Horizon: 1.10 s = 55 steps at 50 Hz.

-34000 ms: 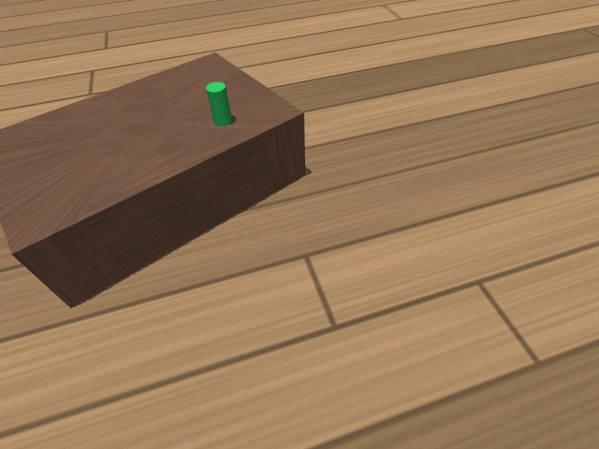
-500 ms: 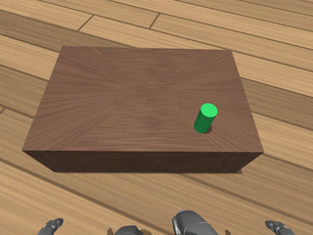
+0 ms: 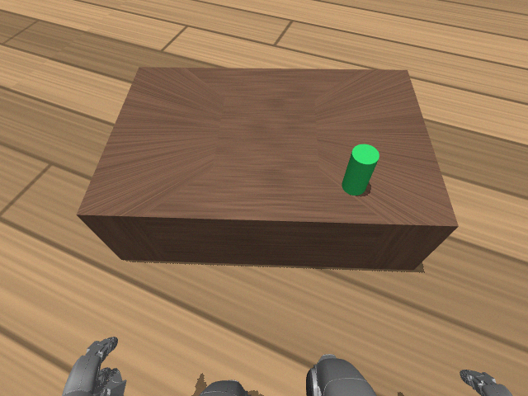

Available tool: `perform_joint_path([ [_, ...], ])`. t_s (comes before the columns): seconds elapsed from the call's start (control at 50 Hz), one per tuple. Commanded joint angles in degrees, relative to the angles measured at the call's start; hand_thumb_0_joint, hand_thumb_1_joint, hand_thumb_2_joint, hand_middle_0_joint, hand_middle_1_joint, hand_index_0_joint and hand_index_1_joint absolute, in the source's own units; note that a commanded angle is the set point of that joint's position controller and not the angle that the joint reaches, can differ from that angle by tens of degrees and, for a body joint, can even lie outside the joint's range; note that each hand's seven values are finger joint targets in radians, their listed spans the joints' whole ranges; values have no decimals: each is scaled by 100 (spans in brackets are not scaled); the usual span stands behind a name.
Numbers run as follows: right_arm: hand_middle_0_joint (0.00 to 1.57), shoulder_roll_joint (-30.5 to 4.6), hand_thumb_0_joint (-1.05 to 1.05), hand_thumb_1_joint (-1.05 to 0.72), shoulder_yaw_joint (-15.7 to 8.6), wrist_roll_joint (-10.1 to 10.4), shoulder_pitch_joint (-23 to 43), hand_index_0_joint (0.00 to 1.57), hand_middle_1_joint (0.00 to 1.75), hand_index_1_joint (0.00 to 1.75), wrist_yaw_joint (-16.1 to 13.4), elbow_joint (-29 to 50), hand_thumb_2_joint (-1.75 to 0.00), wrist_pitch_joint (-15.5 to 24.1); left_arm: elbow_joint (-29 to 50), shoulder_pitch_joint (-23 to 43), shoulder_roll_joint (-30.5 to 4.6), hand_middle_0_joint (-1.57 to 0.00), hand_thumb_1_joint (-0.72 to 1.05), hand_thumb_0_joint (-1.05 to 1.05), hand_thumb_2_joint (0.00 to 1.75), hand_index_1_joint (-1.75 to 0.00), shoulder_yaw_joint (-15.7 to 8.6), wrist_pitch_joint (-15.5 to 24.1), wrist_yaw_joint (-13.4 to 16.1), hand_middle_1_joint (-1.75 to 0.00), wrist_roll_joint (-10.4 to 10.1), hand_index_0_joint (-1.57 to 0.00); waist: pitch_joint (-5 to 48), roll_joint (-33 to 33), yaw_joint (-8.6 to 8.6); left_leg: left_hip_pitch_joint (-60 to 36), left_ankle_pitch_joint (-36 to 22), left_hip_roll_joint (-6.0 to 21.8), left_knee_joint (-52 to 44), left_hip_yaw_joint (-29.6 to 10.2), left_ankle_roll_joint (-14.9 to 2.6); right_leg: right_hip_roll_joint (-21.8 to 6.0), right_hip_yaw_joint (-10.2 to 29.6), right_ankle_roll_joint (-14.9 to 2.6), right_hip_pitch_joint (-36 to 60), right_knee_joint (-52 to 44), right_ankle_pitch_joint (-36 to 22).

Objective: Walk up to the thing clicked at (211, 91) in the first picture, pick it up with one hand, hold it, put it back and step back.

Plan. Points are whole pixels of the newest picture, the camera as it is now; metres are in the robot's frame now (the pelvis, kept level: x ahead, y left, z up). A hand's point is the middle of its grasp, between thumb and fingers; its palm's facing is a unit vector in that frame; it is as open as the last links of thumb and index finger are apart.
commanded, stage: step back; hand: right
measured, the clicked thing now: (359, 171) +0.71 -0.27 -0.31
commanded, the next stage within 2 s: none
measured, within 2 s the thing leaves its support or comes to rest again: neither
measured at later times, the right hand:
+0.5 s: hand out of the picture -0.05 -0.31 -0.14, palm faces +0.05 +0.92 -0.39, open 7.4 cm
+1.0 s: hand out of the picture -0.20 -0.32 -0.14, palm faces +0.02 +0.91 -0.41, open 7.4 cm
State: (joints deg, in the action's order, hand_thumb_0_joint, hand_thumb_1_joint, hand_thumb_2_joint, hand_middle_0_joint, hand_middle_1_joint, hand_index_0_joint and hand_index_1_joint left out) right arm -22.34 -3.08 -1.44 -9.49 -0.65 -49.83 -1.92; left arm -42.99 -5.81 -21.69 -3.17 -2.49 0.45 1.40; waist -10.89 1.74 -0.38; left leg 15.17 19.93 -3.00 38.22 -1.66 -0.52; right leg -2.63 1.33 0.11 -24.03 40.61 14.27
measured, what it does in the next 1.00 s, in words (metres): walks backwards: right foot, then left foot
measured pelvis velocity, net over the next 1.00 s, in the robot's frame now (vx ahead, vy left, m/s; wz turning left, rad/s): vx -0.32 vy -0.04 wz -0.09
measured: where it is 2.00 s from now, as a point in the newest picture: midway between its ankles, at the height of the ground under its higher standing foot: outside the picture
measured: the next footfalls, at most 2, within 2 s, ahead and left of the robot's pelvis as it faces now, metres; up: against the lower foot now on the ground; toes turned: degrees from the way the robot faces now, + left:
right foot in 0.36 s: -0.11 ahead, -0.15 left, +0.00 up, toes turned -2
left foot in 0.66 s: -0.17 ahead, +0.10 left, +0.00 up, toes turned -3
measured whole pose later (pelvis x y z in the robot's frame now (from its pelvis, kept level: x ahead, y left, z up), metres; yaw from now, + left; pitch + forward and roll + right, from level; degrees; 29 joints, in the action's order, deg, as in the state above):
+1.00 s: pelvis -0.32 -0.04 +0.00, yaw -5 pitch -2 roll -1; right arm -23.2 -2.4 -1.7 -5.4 -0.4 -46.9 -2.8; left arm -50.0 -9.6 -22.0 -3.8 -2.2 0.0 1.6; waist -9.2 -1.8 -1.0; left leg 25.6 11.9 4.9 39.6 -0.6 1.4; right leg 2.2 1.5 -0.4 -13.2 38.6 23.5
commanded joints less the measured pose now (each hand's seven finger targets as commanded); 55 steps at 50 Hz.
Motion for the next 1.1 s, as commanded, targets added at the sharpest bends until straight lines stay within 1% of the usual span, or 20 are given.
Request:
perform_joint_path([
  [0.0, 20, -2102, 0, -90, -557, -110, -154, 20, 30, 30, 4, 520, -90, 171, 417, 336, -1205, -20, 90, 0, 90, -30, -493, 25, 177, -30, 7, -20, 1107, -1313, 397, 673, -1497, 2709, -2193, -3315, -1820, 890, 1000, -107, -53, 2610, 2357],
  [0.06, 20, -1403, 0, -90, -334, -118, 571, 20, 30, 30, -72, 622, -90, 192, 32, -480, -1122, -20, 90, 0, 90, -30, -498, 14, 146, -30, -122, -20, 882, -720, -248, 325, -2054, 1768, -1694, -1486, -1184, 950, 1111, -128, -492, 3420, 1492],
  [0.2, 20, -1351, 0, -90, -400, -33, -19, 20, 30, 30, -102, 662, -90, 174, 52, -515, -1034, -20, 90, 0, 90, -30, -456, 61, 31, -30, -18, -20, 1249, -1121, 166, -1044, -2479, 1857, -1222, -1199, -1454, 568, 623, 248, -325, 1674, 1585],
  [0.3, 20, -1539, 0, -90, -397, 14, 252, 20, 30, 30, -68, 752, -90, -13, -435, -1329, -938, -20, 90, 0, 90, -30, -418, 154, -3, -30, -9, -20, 1684, -1272, -115, -332, -2133, 1480, -584, -797, -961, 460, -241, -33, 1413, -1605, 207],
  [0.34, 20, -1135, 0, -90, -267, 98, 176, 20, 30, 30, -29, 836, -90, -48, -406, -1369, -1429, -20, 90, 0, 90, -30, -564, 203, -2, -30, 140, -20, 1338, -86, -106, 1321, -324, 655, 255, -601, -308, -399, 1344, -396, 1816, -1865, 491],
  [0.36, 20, -979, 0, -90, -287, 144, 615, 20, 30, 30, -111, 925, -90, -44, -232, -985, -2115, -20, 90, 0, 90, -30, -690, 163, -3, -30, 113, -20, 1030, 1502, -402, 1481, 1330, -297, 1693, -253, 17, -1767, 2900, -1359, 492, -2446, 314],
  [0.38, 20, -1203, 0, -90, -375, 109, 552, 20, 30, 30, -154, 873, -90, -72, -30, -594, -2225, -20, 90, 0, 90, -30, -699, 194, 19, -30, 135, -20, 624, 1368, -298, 1272, 1519, -61, 2743, -890, 119, -2252, 3353, -1730, -368, -2601, 205],
  [0.44, 20, -1162, 0, -90, -311, 201, -126, 20, 30, 30, -135, 518, -90, -15, 155, 301, -1505, -20, 90, 0, 90, -30, -526, 220, 113, -30, 115, -20, 724, 631, 269, 1207, 756, -345, 3274, -782, 65, -1177, 1218, -1208, 173, -1623, -1564],
  [0.54, 20, -963, 0, -90, -212, 74, 17, 20, 30, 30, -110, 656, -90, 61, 138, -394, -1388, -20, 90, 0, 90, -30, -489, 155, 197, -30, 151, -20, 1038, 893, -221, 1296, 1005, 31, 1253, -255, 89, -1113, 1064, -1099, 1657, -1088, -2401],
  [0.6, 20, -921, 0, -90, -253, 23, -347, 20, 30, 30, -80, 418, -90, 117, 180, -291, -1358, -20, 90, 0, 90, -30, -429, 52, 166, -30, 14, -20, 1380, 735, -81, 491, 67, 16, -795, 304, 35, -945, 882, -962, 1891, -383, -2518],
  [0.64, 20, -1218, 0, -90, -378, -75, -541, 20, 30, 30, -103, 359, -90, 156, 256, -335, -1123, -20, 90, 0, 90, -30, -309, -25, 131, -30, -25, -20, 1550, 144, -60, -537, -1481, 732, -1565, -710, -227, -584, 731, -498, 755, 269, -1353],
  [0.66, 20, -1860, 0, -90, -492, -92, -208, 20, 30, 30, -77, 485, -90, 141, 308, -439, -894, -20, 90, 0, 90, -30, -249, -22, 114, -30, -89, -20, 1501, -1186, -131, -845, -2378, 2024, -1678, -2388, -939, 446, 77, -154, -427, 1198, 729],
  [0.68, 20, -2219, 0, -90, -538, -48, -219, 20, 30, 30, -36, 587, -90, 150, 297, 4, -1188, -20, 90, 0, 90, -30, -395, -33, 211, -30, -60, -20, 1456, -1467, 250, 86, -2891, 2699, -1804, -3076, -1707, 621, 482, -64, -65, 2307, 2507],
  [0.76, 20, -1481, 0, -90, -343, -69, 415, 20, 30, 30, -143, 584, -90, 165, -93, -468, -1205, -20, 90, 0, 90, -30, -404, -58, 160, -30, -119, -20, 1087, -865, -229, 239, -2878, 1860, -1361, -1283, -1310, 735, 867, -108, -202, 3332, 1591],
  [0.84, 20, -1344, 0, -90, -329, -100, 190, 20, 30, 30, -121, 632, -90, 101, -89, -427, -1056, -20, 90, 0, 90, -30, -385, 30, 56, -30, -32, -20, 1163, -1062, 12, -399, -2810, 1803, -1131, -1182, -1423, 486, 407, 130, -12, 1663, 1694],
  [0.94, 20, -1503, 0, -90, -317, 32, 328, 20, 30, 30, -48, 629, -90, -81, -520, -1077, -989, -20, 90, 0, 90, -30, -364, 148, 55, -30, 20, -20, 1706, -1288, -207, -95, -2045, 1443, -519, -812, -841, 473, -338, -112, 1437, -1517, 187],
  [0.96, 20, -1228, 0, -90, -241, 64, 305, 20, 30, 30, -27, 650, -90, -92, -537, -1123, -1233, -20, 90, 0, 90, -30, -436, 182, 68, -30, 97, -20, 1524, -802, -191, 727, -1104, 1118, -125, -737, -513, 115, 360, -215, 1746, -1635, 123],
  [0.98, 20, -885, 0, -90, -162, 116, 487, 20, 30, 30, -51, 837, -90, -63, -444, -1039, -1885, -20, 90, 0, 90, -30, -610, 193, 59, -30, 146, -20, 1222, 868, -311, 1923, 509, -70, 957, -412, -114, -1128, 2220, -770, 1606, -2059, 175],
  [1.0, 20, -1000, 0, -90, -265, 63, 605, 20, 30, 30, -160, 826, -90, -97, -251, -625, -2362, -20, 90, 0, 90, -30, -688, 182, 80, -30, 154, -20, 932, 1379, -505, 1583, 1648, -149, 2329, -681, 89, -2316, 3365, -1739, 103, -2466, 31],
  [1.08, 20, -1103, 0, -90, -270, 118, -59, 20, 30, 30, -119, 419, -90, -59, -106, 221, -1486, -20, 90, 0, 90, -30, -472, 288, 164, -30, 159, -20, 917, 408, 151, 1304, 643, -249, 3314, -831, 126, -1151, 1212, -1168, 363, -1553, -1040],
])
